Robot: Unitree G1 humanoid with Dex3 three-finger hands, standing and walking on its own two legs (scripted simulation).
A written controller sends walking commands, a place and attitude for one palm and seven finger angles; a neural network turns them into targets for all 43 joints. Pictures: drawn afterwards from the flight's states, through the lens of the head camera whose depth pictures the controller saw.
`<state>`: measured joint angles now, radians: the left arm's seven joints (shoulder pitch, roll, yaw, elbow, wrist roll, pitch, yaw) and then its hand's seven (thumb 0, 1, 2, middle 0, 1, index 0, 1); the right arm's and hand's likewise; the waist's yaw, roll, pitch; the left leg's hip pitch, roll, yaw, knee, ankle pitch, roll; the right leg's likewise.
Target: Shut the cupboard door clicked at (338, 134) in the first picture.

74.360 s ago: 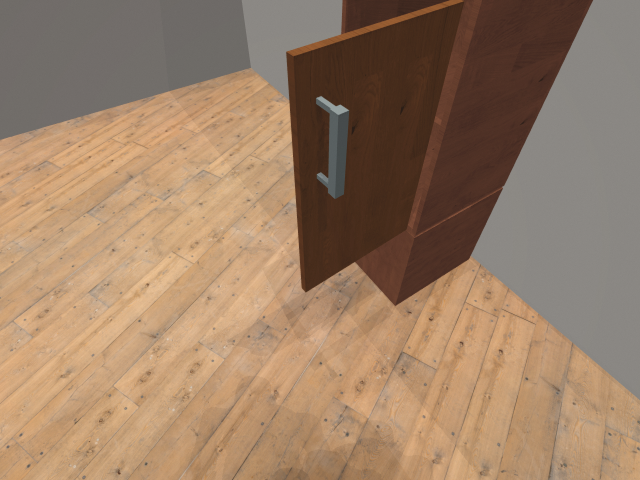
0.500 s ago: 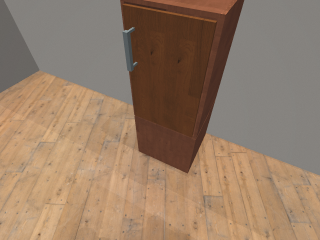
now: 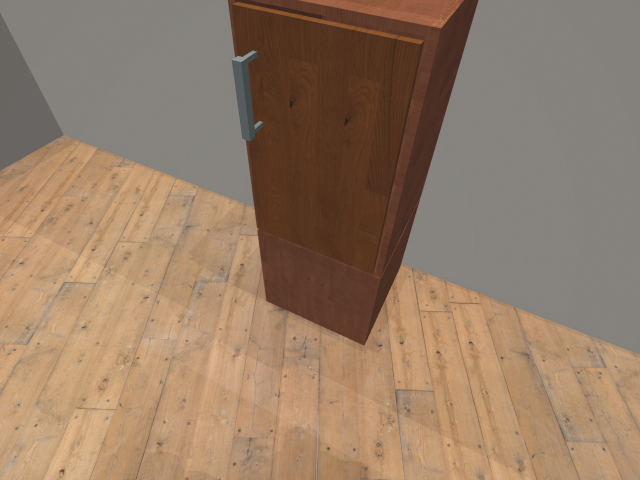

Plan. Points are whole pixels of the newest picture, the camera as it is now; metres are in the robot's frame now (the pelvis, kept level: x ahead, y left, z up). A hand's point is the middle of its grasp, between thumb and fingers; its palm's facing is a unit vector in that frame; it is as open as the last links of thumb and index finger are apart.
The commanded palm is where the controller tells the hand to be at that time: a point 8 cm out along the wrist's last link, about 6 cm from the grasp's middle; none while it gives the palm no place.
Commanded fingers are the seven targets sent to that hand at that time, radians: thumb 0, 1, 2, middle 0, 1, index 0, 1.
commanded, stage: look to check the result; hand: left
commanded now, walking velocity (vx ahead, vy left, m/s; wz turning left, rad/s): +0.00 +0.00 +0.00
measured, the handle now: (250, 97) +0.79 +0.18 +0.09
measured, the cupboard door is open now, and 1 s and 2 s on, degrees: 0 0 0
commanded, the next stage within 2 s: stand and wait in 0.46 s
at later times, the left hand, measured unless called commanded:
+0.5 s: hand out of the picture -0.02 +0.15 -0.18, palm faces +0.05 -0.99 -0.14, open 7.4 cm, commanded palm none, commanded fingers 0.00 0.90 0.90 -0.20 -0.30 -0.20 -0.30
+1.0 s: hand out of the picture -0.01 +0.16 -0.18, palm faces +0.04 -0.99 -0.16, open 7.4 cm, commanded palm none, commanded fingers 0.00 0.90 0.90 -0.20 -0.30 -0.20 -0.30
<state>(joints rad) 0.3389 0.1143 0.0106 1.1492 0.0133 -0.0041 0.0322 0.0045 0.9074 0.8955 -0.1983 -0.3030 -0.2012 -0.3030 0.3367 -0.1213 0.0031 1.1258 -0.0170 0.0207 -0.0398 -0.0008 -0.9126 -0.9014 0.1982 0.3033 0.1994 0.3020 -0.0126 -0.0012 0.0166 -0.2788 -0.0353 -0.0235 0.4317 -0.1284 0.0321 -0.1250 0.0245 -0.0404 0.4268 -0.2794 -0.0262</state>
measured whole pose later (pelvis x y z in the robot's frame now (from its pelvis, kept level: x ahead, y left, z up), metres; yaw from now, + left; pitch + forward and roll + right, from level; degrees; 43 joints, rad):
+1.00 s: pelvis +0.03 +0.00 +0.00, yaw +0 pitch -2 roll +0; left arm 0.34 0.12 0.00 1.16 0.01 -0.01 0.04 0.00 0.91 0.90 -0.20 -0.30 -0.20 -0.30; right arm 0.29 -0.13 0.02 1.14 -0.01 0.01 -0.05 0.00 -0.91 -0.90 0.20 0.30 0.20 0.30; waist 0.00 -0.01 0.03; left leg -0.21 -0.04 -0.01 0.41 -0.16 0.03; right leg -0.04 0.02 -0.03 0.37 -0.29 -0.02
